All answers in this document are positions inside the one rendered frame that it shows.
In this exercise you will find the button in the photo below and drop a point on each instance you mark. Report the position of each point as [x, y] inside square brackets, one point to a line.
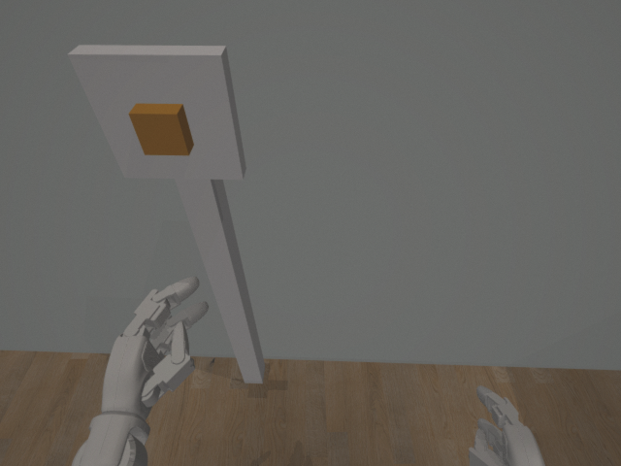
[162, 129]

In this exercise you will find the left robot forearm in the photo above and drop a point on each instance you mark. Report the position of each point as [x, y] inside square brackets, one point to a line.
[115, 439]

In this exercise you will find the robot left hand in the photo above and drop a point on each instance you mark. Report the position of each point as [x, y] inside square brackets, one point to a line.
[127, 385]

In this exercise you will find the robot right hand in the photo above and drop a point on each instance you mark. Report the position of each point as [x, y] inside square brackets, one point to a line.
[514, 446]

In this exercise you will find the panel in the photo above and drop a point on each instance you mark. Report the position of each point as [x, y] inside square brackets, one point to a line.
[115, 79]

